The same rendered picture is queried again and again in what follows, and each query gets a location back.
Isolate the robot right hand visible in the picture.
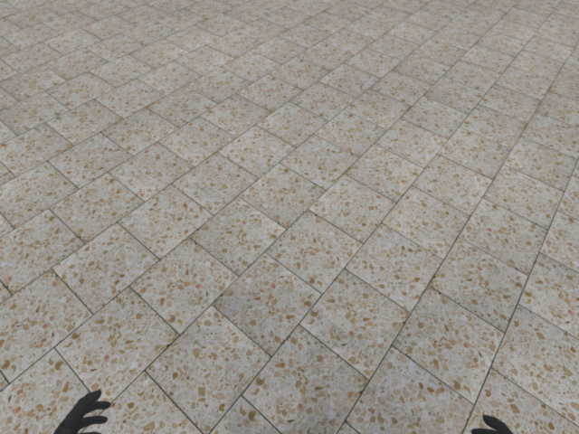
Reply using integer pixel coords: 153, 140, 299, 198
471, 415, 514, 434

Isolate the robot left hand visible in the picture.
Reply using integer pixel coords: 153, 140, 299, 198
53, 390, 111, 434

